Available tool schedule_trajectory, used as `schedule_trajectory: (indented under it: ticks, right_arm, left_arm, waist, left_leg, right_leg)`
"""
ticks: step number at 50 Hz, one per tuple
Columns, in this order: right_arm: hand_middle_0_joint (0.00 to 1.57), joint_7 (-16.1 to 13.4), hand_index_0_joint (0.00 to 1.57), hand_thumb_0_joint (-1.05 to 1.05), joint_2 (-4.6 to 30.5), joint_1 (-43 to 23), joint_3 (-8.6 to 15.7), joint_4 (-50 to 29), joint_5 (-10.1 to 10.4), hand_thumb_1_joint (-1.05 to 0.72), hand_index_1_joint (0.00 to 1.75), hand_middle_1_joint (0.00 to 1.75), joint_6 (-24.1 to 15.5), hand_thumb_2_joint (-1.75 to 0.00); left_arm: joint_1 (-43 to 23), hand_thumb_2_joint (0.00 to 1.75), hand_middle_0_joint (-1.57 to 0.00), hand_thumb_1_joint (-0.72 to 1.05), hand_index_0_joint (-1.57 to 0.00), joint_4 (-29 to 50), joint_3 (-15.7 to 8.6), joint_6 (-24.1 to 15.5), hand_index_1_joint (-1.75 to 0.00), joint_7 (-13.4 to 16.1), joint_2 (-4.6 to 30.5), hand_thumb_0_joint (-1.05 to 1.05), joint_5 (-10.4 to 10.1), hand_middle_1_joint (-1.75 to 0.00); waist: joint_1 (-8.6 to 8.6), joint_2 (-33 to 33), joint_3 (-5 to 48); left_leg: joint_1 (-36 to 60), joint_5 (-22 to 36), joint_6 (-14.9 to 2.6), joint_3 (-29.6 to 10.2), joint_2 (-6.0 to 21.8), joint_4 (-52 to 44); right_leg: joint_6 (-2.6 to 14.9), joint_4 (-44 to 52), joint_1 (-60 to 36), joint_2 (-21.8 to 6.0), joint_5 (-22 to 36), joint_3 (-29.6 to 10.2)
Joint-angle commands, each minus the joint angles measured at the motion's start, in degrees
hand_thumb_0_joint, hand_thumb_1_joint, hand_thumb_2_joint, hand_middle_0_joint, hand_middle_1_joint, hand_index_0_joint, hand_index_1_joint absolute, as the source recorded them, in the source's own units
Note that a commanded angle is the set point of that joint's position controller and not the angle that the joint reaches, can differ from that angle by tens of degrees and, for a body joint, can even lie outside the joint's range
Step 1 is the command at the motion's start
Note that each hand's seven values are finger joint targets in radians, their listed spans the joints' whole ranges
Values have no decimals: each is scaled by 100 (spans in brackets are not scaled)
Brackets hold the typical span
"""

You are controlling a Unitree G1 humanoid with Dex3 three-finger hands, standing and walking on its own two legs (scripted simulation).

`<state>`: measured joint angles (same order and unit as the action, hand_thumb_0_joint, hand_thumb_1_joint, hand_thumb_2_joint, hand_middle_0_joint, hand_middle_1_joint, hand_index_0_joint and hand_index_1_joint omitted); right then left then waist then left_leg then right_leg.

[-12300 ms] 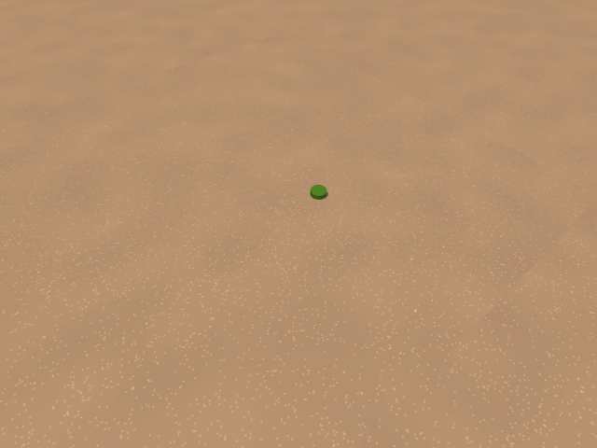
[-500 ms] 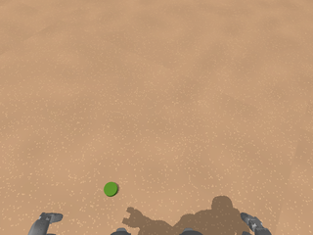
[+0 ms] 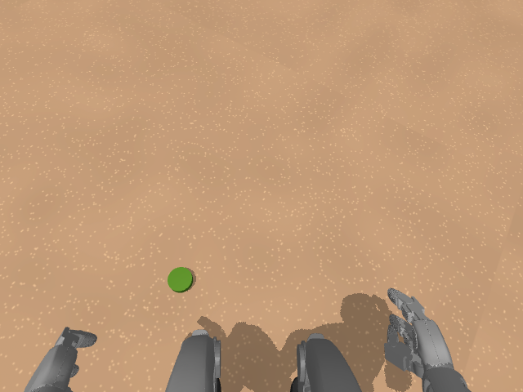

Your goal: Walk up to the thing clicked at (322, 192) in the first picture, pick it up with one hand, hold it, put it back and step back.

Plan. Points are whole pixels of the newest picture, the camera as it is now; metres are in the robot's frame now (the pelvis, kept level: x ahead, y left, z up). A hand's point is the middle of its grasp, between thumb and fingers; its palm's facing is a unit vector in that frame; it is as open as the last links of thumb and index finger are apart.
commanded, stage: rise first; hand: left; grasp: from above
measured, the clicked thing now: (180, 279) +0.43 +0.23 -0.63
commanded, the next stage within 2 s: none
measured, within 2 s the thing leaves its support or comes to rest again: neither
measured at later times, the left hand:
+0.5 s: hand (126, 321) +0.27 +0.29 -0.35, palm faces -0.48 -0.30 -0.82, open 14.1 cm
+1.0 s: hand (141, 300) +0.34 +0.29 -0.44, palm faces -0.48 -0.05 -0.88, open 14.4 cm
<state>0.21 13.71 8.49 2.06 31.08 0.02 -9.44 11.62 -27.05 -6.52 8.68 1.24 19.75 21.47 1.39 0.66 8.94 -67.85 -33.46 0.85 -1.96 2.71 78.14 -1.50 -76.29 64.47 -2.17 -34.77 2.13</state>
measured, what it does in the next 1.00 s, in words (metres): lowers itself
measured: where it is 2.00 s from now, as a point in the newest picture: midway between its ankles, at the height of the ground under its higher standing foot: outside the picture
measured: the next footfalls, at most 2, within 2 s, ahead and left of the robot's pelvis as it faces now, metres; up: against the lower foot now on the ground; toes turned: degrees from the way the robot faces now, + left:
none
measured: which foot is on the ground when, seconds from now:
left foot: down 0.00-1.00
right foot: down 0.00-1.00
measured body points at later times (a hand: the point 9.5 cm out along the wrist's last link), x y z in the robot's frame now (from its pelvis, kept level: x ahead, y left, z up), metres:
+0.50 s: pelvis -0.07 +0.00 -0.21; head +0.14 +0.01 +0.19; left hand +0.30 +0.30 -0.30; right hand +0.07 -0.28 -0.34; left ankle +0.03 +0.12 -0.61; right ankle +0.01 -0.14 -0.61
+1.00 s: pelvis -0.08 +0.00 -0.29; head +0.14 +0.04 +0.11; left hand +0.36 +0.29 -0.39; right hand +0.00 -0.29 -0.41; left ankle +0.03 +0.12 -0.61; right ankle +0.01 -0.14 -0.61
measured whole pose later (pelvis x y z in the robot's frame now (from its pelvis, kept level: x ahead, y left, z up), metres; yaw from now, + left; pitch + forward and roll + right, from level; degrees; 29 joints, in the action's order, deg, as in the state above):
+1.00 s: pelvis -0.08 +0.00 -0.29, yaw -6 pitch +32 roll -7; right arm 6.5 15.6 6.2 2.6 44.5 -6.4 -1.5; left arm -40.2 -70.6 -8.1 -17.9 18.8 39.5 70.0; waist 6.3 -0.6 4.8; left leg -128.4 -37.2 0.9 -7.6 2.1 132.9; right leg -2.1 -129.9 123.1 -0.3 -39.2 2.6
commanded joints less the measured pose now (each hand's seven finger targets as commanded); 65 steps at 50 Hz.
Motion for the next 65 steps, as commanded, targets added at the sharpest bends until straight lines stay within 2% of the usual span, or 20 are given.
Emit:
schedule_trajectory:
  ticks: [1, 4, 8, 12, 13, 15, 18, 20, 22, 25, 27, 29, 35, 37, 40, 42, 51, 55, 59, 65]
  right_arm:
    - [20, 1, 20, 0, 984, -38, 426, -515, 28, -81, 30, 30, -361, -88]
    - [20, 28, 20, 0, 1060, -40, 455, -370, 44, -81, 30, 30, -412, -88]
    - [20, 84, 20, 0, 1145, -95, 493, -112, 26, -84, 30, 30, -406, -88]
    - [20, 159, 20, 0, 1201, 15, 551, 118, -17, -86, 30, 30, -319, -89]
    - [20, 167, 20, 0, 1212, 39, 577, 174, -30, -85, 30, 30, -294, -89]
    - [20, 211, 20, 0, 1221, 146, 587, 267, -48, -84, 30, 30, -226, -89]
    - [20, 263, 20, 0, 1244, 180, 603, 359, -102, -84, 30, 30, -133, -89]
    - [20, 277, 20, 0, 1271, 204, 629, 411, -132, -85, 30, 30, -66, -89]
    - [20, 286, 20, 0, 1278, 266, 635, 486, -168, -85, 30, 30, -10, -89]
    - [20, 291, 20, 0, 1324, 362, 642, 577, -186, -86, 30, 30, 88, -89]
    - [20, 311, 20, 0, 1305, 459, 613, 708, -217, -86, 30, 30, 198, -89]
    - [20, 318, 20, 0, 1300, 460, 605, 758, -253, -86, 30, 30, 287, -89]
    - [20, 392, 20, 0, 1408, 558, 513, 943, -363, -89, 30, 30, 523, -90]
    - [20, 420, 20, 0, 1397, 485, 475, 887, -411, -89, 30, 30, 557, -90]
    - [20, 451, 20, 0, 1452, 516, 449, 942, -469, -89, 30, 30, 603, -90]
    - [20, 504, 20, 0, 1481, 630, 470, 1062, -535, -89, 30, 30, 646, -90]
    - [20, 587, 20, 0, 1444, 558, 436, 1132, -713, -90, 30, 30, 741, -90]
    - [20, 604, 20, 0, 1447, 625, 430, 1322, -803, -90, 30, 30, 778, -90]
    - [20, 623, 20, 0, 1459, 569, 389, 1321, -881, -90, 30, 30, 742, -90]
    - [20, 646, 20, 0, 1450, 547, 342, 1323, -941, -90, 30, 30, 684, -90]
  left_arm:
    - [-875, 100, -3, -53, -2, 372, -336, -564, -107, 197, 1120, 0, 588, -106]
    - [-1352, 100, -4, -52, -3, 120, -294, -877, -107, 315, 1293, 0, 980, -107]
    - [-1814, 101, -4, -54, -4, -420, -567, -1218, -107, 530, 1797, 0, 1450, -107]
    - [-2479, 103, -5, -58, -4, -741, -461, -1460, -108, 637, 1900, 0, 1902, -107]
    - [-2741, 103, -5, -55, -5, -756, -559, -1518, -107, 679, 2121, 0, 2023, -107]
    - [-3185, 104, -4, -55, -3, -1059, -523, -1621, -106, 733, 2209, 0, 2262, -106]
    - [-3663, 105, -4, -56, -3, -1361, -675, -1791, -106, 830, 2565, 0, 2560, -105]
    - [-4025, 106, -4, -57, -3, -1544, -740, -1913, -107, 864, 2763, 0, 2729, -105]
    - [-4486, 106, -4, -57, -3, -1613, -582, -2022, -107, 893, 2750, 0, 2938, -105]
    - [-4930, 106, -4, -57, -4, -1678, -758, -2179, -107, 1018, 3202, 0, 3191, -106]
    - [-4962, 106, -4, -57, -3, -2160, -592, -2211, -106, 1083, 3044, 0, 3301, -105]
    - [-5161, 106, -4, -58, -3, -2297, -588, -2290, -106, 1160, 3166, 0, 3440, -104]
    - [-5729, 107, -5, -59, -4, -2813, -605, -2457, -100, 1487, 3504, 0, 4004, -98]
    - [-6201, 108, -5, -60, -3, -2715, -378, -2554, -98, 1601, 3314, 0, 4086, -96]
    - [-6062, 107, -5, -59, -3, -3255, -510, -2565, -98, 1755, 3551, 0, 4348, -96]
    - [-6125, 105, -5, -57, -4, -3483, -416, -2598, -98, 1799, 3420, 0, 4499, -97]
    - [-6751, 102, -6, -56, -5, -3744, -473, -2745, -98, 2150, 3706, 0, 5001, -98]
    - [-6802, 102, -6, -55, -6, -4091, -502, -2784, -99, 2287, 3798, 0, 5154, -99]
    - [-7003, 102, -6, -55, -5, -4292, -475, -2804, -99, 2460, 3701, 0, 5160, -99]
    - [-7163, 100, -6, -55, -6, -4424, -500, -2674, -100, 2605, 3802, 0, 5187, -100]
  waist:
    - [79, 470, 1681]
    - [110, 457, 2092]
    - [-88, 510, 2575]
    - [-97, 623, 3085]
    - [-141, 581, 3234]
    - [-28, 321, 3294]
    - [-156, 222, 3468]
    - [-153, 186, 3523]
    - [-40, 294, 3528]
    - [-73, 376, 3675]
    - [90, 211, 3296]
    - [52, 327, 3245]
    - [176, 867, 3138]
    - [343, 851, 2981]
    - [225, 866, 3036]
    - [327, 982, 3029]
    - [395, 951, 3251]
    - [438, 1000, 3263]
    - [550, 970, 3115]
    - [528, 1180, 3234]
  left_leg:
    - [703, 1026, -76, -95, -152, -360]
    - [303, 1034, -86, -82, -169, 136]
    - [-247, 1231, -110, -59, -178, 819]
    - [-619, 1478, -106, -49, -180, 1467]
    - [-753, 1481, -133, 15, -183, 1674]
    - [-1276, 1273, -181, 59, -204, 2012]
    - [-1752, 905, -208, 133, -210, 2400]
    - [-1986, 624, -211, 147, -210, 2569]
    - [-2109, 329, -215, 115, -199, 2709]
    - [-2309, 112, -231, 115, -213, 2904]
    - [-2726, -222, -259, 100, -233, 3012]
    - [-2772, -459, -248, 79, -242, 3053]
    - [-2712, -422, -203, -94, -225, 3323]
    - [-2872, -389, -210, -97, -232, 3463]
    - [-2897, -194, -204, -74, -241, 3625]
    - [-2860, -156, -182, -146, -221, 3651]
    - [-3165, 179, -229, 29, -249, 4191]
    - [-3180, 276, -235, 24, -239, 4357]
    - [-3388, 233, -243, 17, -235, 4501]
    - [-3359, 254, -233, 12, -232, 4566]
  right_leg:
    - [285, -31, 433, 208, 1028, 7]
    - [292, -494, 898, 221, 1054, -5]
    - [312, -1152, 1498, 237, 1147, -7]
    - [325, -1738, 2039, 245, 1278, 54]
    - [309, -1813, 2065, 256, 1314, 49]
    - [290, -1950, 2114, 270, 1230, 51]
    - [280, -2182, 2319, 282, 917, 44]
    - [280, -2327, 2477, 296, 631, 89]
    - [289, -2459, 2818, 313, 355, 150]
    - [291, -2644, 2948, 328, 95, 192]
    - [286, -2684, 3197, 342, -285, 215]
    - [316, -2807, 3454, 357, -524, 252]
    - [371, -3430, 4188, 342, -290, 447]
    - [368, -3500, 4381, 333, -230, 481]
    - [372, -3666, 4431, 332, -70, 499]
    - [373, -3846, 4646, 332, -2, 566]
    - [355, -4013, 4579, 394, 262, 547]
    - [347, -4162, 4683, 404, 339, 564]
    - [316, -4237, 4799, 404, 345, 596]
    - [328, -4413, 4853, 404, 386, 619]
